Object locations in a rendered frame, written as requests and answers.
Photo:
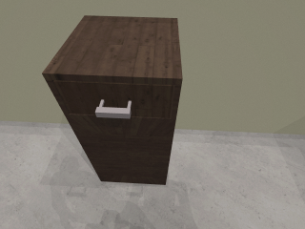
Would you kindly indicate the handle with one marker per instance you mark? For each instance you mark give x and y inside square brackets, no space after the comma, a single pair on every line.
[112,112]

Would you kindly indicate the drawer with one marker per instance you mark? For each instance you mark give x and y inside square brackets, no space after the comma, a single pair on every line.
[148,100]

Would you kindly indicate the cabinet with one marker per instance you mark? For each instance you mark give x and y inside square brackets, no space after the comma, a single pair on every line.
[122,49]

